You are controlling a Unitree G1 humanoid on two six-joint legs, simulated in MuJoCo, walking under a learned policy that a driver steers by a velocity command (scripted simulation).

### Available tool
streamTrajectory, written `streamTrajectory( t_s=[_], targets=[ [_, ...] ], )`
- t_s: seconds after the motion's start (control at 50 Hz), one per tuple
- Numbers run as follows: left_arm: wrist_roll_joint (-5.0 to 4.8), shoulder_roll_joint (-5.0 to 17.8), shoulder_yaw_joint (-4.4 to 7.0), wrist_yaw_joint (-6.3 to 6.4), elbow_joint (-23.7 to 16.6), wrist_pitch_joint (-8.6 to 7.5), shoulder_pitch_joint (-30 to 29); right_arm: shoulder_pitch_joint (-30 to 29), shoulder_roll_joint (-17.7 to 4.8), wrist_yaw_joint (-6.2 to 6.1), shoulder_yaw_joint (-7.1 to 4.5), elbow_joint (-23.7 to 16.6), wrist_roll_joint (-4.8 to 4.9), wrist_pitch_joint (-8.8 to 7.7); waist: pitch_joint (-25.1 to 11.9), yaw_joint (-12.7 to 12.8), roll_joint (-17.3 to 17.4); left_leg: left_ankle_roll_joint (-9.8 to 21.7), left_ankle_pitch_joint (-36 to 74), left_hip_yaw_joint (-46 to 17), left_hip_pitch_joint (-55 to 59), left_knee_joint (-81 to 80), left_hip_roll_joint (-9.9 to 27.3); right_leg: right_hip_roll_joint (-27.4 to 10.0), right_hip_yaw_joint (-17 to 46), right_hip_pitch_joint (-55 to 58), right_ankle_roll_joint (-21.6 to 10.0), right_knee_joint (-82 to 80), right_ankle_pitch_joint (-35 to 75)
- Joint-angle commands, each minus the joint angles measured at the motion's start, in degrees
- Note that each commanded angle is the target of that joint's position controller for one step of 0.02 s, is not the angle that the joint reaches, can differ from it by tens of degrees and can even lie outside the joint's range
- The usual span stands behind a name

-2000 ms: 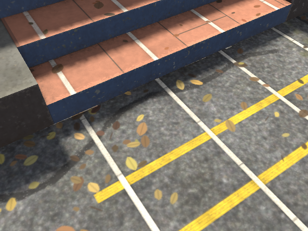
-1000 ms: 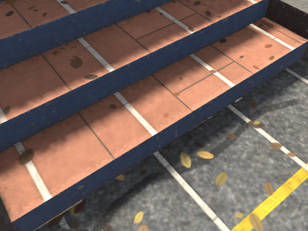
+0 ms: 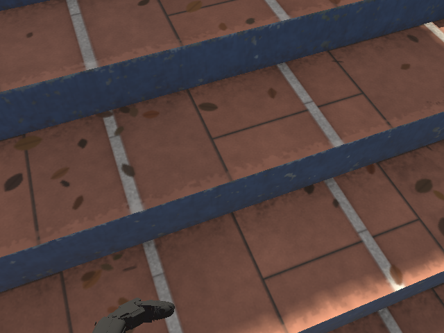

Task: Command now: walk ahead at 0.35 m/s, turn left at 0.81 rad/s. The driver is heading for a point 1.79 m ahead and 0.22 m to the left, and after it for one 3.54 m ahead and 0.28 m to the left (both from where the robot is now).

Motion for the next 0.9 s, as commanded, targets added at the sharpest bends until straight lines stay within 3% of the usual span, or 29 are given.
streamTrajectory(
  t_s=[0.02,0.04,0.08,0.14,0.16,0.2,0.28,0.32,0.38,0.4,0.44,0.48,0.5,0.52,0.54,0.56,0.58,0.6,0.62,0.64,0.66,0.7,0.72,0.74,0.78,0.8,0.84,0.88,0.9],
  targets=[
    [-0.43,5.4,2.68,-1.44,7.2,-1.29,5.8,6.2,0.5,-2.05,1.11,-6.1,-2.49,0.0,-20.1,0.6,-1.4,0.5,-2.0,1.9,-22.1,23.4,6.8,-22.1,28.0,36.1,-15.9,-34.9,46.5],
    [-0.03,3.0,2.28,-0.27,7.1,-2.22,2.6,3.9,2.2,-2.61,2.47,-7.9,-2.8,0.95,-14.6,-1.8,0.4,-0.8,-4.4,3.4,-20.1,16.9,10.2,-19.3,19.5,30.6,-13.3,-37.6,44.7],
    [0.14,2.1,4.09,3.46,8.3,-3.63,-1.1,1.8,5.5,-1.58,4.16,-8.7,-1.99,3.06,-10.0,-4.3,-3.1,-0.3,-11.4,5.9,-19.3,9.7,12.6,-16.2,6.5,26.6,-8.7,-41.8,34.5],
    [2.33,6.3,6.19,6.56,8.3,-5.08,0.3,-3.8,0.8,1.79,3.78,-10.1,-0.24,3.13,-7.7,-1.7,-4.3,-1.4,-6.2,12.0,-16.1,9.8,11.4,-10.0,-5.4,22.7,-6.7,-47.0,21.7],
    [2.87,8.1,6.89,6.71,8.3,-4.78,1.1,-6.3,0.3,1.96,3.84,-11.3,1.07,3.07,-7.5,-0.8,-7.7,-1.0,-10.0,13.8,-16.3,17.5,9.9,-11.3,-6.4,23.7,-8.0,-49.2,24.0],
    [3.26,10.7,7.6,6.28,8.5,-4.68,3.4,-12.9,-2.1,1.11,3.85,-14.6,2.05,3.5,-4.5,1.2,-4.8,-0.3,-13.2,9.8,-26.7,22.2,10.0,-15.6,-5.8,32.5,-9.7,-51.1,23.2],
    [3.64,13.1,8.03,5.29,10.5,-4.94,8.5,-17.6,-2.5,-0.85,4.73,-18.4,0.04,4.17,-5.3,2.5,-4.0,-0.3,-14.5,6.1,-39.6,22.0,11.1,-20.9,-5.4,48.7,-11.0,-51.8,23.7],
    [3.86,13.5,8.06,5.49,11.3,-5.12,10.2,-19.6,-1.9,-0.74,5.08,-19.5,-1.13,4.77,-5.7,3.0,-4.5,-0.8,-14.2,7.6,-41.3,18.3,12.0,-20.5,-7.8,53.0,-10.1,-52.4,21.3],
    [4.05,15.6,8.81,5.79,10.9,-5.01,8.1,-22.3,-0.1,0.43,5.83,-20.3,-1.36,5.53,-6.1,2.1,-4.1,-1.0,-12.5,9.7,-36.2,0.0,15.4,-19.5,-12.2,55.4,-7.5,-54.6,18.7],
    [3.74,16.3,9.12,5.88,10.6,-4.95,7.7,-22.1,-0.7,0.59,5.46,-20.4,-1.44,5.43,-7.1,1.8,-6.8,-1.3,-14.1,11.1,-31.5,-1.6,14.7,-19.9,-12.7,54.5,-7.9,-54.2,22.6],
    [3.93,18.4,9.95,5.76,7.9,-5.15,0.3,-18.6,-1.6,1.32,4.58,-19.0,-0.74,5.46,-6.8,-1.7,-6.5,-1.9,-11.9,13.7,-18.4,-20.3,15.0,-18.1,-17.8,49.6,-5.4,-53.6,21.9],
    [4.37,19.2,10.71,5.7,5.2,-5.37,-3.6,-14.8,-4.0,1.09,2.59,-16.6,0.44,4.99,-6.3,-2.6,-9.6,-4.1,-7.7,17.0,-8.2,-34.4,11.7,-20.0,-17.2,49.0,-4.7,-51.0,27.0],
    [3.45,19.9,11.28,6.03,3.2,-5.03,-7.7,-10.1,-6.5,0.05,1.05,-14.9,1.27,3.89,-7.8,-5.0,-5.3,-3.8,-2.2,19.7,-4.3,-46.2,8.4,-16.8,-19.2,53.1,-3.1,-43.2,37.2],
    [1.61,20.5,11.45,5.98,3.2,-3.6,-6.2,-3.0,-7.6,-0.58,-0.5,-10.2,0.56,3.09,-7.6,-6.5,-3.4,-3.5,8.7,22.8,4.5,-69.2,5.7,-13.8,-20.4,55.5,0.1,-32.0,43.7],
    [1.39,20.5,11.5,4.98,6.2,-1.63,1.3,6.6,-8.1,-2.78,-1.85,-5.3,-0.61,2.52,-6.2,-7.3,-0.3,-2.5,22.1,23.8,18.3,-88.2,0.0,-10.4,-18.2,49.1,3.3,-19.0,34.5],
    [5.57,8.8,8.3,2.63,9.4,-0.02,10.6,10.4,-9.8,-5.58,-2.3,-1.2,-4.31,2.38,-2.0,-2.4,4.2,3.4,47.6,9.0,36.1,-77.6,4.8,-9.4,-14.4,22.1,8.7,-2.3,-8.3],
    [5.8,-0.8,4.93,-0.3,4.2,-1.17,22.3,11.7,-25.7,-7.63,-5.72,-5.4,-3.26,2.83,-28.6,6.4,8.7,22.2,100.6,-8.5,57.3,-54.9,19.0,-5.1,-6.5,12.3,11.0,12.5,-21.2],
    [0.26,2.1,4.84,-0.84,4.2,-2.28,16.1,15.7,-23.7,-5.45,-5.97,-4.5,-6.06,1.8,-29.5,-2.2,5.9,25.9,114.5,-17.3,59.2,-56.5,27.8,0.4,1.3,4.1,13.6,30.1,-25.1],
    [-1.95,4.0,5.04,-1.48,-2.5,-3.32,-4.6,20.3,-15.3,-4.35,-4.92,0.1,-4.03,0.34,-14.1,-9.9,14.0,18.9,85.3,-15.3,48.3,-60.9,25.2,2.0,4.5,-11.9,11.2,43.4,-24.5],
    [-0.94,7.4,5.85,-0.6,-4.7,-3.93,-14.6,19.8,-11.2,-3.96,-3.4,2.8,0.03,0.38,-4.6,-12.3,15.7,17.1,73.1,-11.1,42.6,-60.3,25.6,0.5,4.8,-24.3,8.7,60.0,-31.1],
    [-0.58,10.6,7.07,-0.2,-3.7,-4.23,-13.9,19.5,-9.4,-3.45,-2.29,5.6,1.29,1.19,-2.5,-10.3,10.7,16.2,68.8,-9.4,34.9,-61.6,27.5,0.9,6.7,-25.9,5.1,66.4,-34.2],
    [-1.76,5.8,4.84,0.82,-4.7,-3.1,-6.4,5.7,-4.9,-1.7,0.72,5.1,-0.32,3.7,-1.9,0.1,3.9,15.3,52.6,-8.5,16.4,-70.0,29.8,2.3,12.4,-21.7,-0.9,69.4,-28.5],
    [-2.17,3.6,3.5,1.38,-4.8,-1.84,-2.0,-3.1,-2.4,-1.95,2.39,3.5,-1.78,3.92,-1.9,4.9,0.8,13.7,38.6,-6.4,10.2,-75.3,30.1,2.0,15.5,-20.8,-2.2,67.3,-24.9],
    [-2.18,6.5,4.05,1.99,-6.8,-0.53,-2.1,-10.8,-3.7,-2.49,2.78,0.9,-3.0,3.5,-2.5,8.8,-5.3,11.3,23.4,-1.6,2.8,-80.4,28.1,0.2,15.2,-13.1,-1.9,54.1,-17.7],
    [-2.74,9.2,4.69,0.91,-8.8,1.15,-0.6,-25.8,-9.9,-3.84,2.12,-6.8,-3.16,1.92,-6.7,15.2,-5.8,4.3,7.2,11.4,-15.0,-85.6,19.5,-0.9,12.6,10.8,0.0,38.1,-4.8],
    [-2.15,9.0,4.9,-1.15,-7.8,2.32,-1.2,-24.5,-17.0,-4.41,0.06,-8.5,-0.82,1.17,-7.4,15.4,-3.0,6.9,16.6,14.9,-15.5,-90.2,17.6,3.4,2.1,18.6,4.2,26.0,-15.2],
    [-1.77,6.5,3.49,-3.27,-4.8,3.59,0.5,-13.3,-20.4,-5.7,-1.79,-7.7,-0.63,0.31,-5.4,8.5,3.2,9.3,51.5,17.1,3.9,-83.8,22.0,4.5,-2.3,9.1,5.7,23.2,-14.2],
    [-2.1,5.6,2.24,-3.26,-4.0,3.87,3.0,-1.7,-17.9,-5.74,-2.56,-7.1,-1.95,0.42,-9.2,1.3,5.0,11.5,84.8,18.3,29.7,-73.2,24.7,7.3,-2.0,0.5,2.1,6.6,-5.4],
    [-2.7,6.5,2.31,-2.27,-4.2,4.03,5.0,1.9,-16.7,-5.11,-2.66,-6.5,-2.18,1.03,-12.5,0.6,7.7,12.5,95.8,17.9,35.3,-69.4,25.8,9.5,0.8,3.0,-0.8,1.7,-4.2]
  ],
)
